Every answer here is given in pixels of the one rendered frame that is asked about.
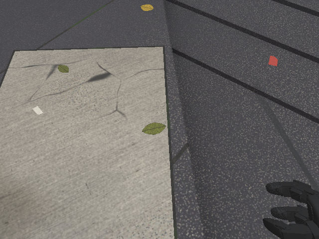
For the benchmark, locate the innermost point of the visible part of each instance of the right robot hand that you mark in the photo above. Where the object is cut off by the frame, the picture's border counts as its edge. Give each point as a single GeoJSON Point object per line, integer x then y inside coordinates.
{"type": "Point", "coordinates": [306, 220]}

